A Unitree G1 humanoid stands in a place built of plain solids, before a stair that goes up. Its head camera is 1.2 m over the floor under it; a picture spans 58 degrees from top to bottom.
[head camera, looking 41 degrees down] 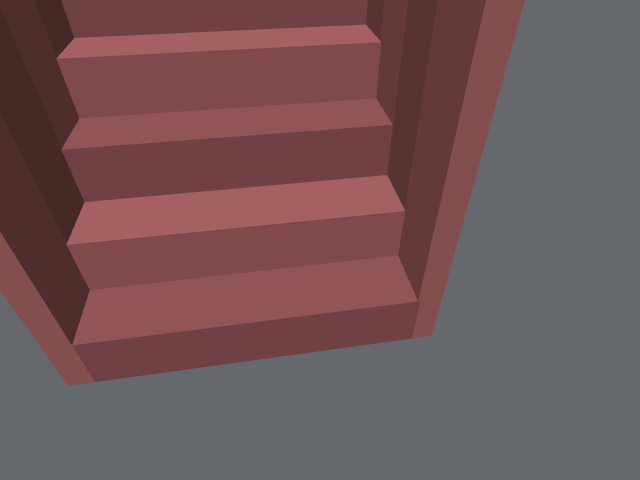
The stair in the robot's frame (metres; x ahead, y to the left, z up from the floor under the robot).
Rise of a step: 0.19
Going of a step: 0.21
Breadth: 1.00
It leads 9 degrees to the left of straight ahead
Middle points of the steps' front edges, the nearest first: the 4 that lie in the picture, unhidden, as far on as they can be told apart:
0.79 0.19 0.19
1.00 0.23 0.38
1.21 0.26 0.57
1.41 0.29 0.76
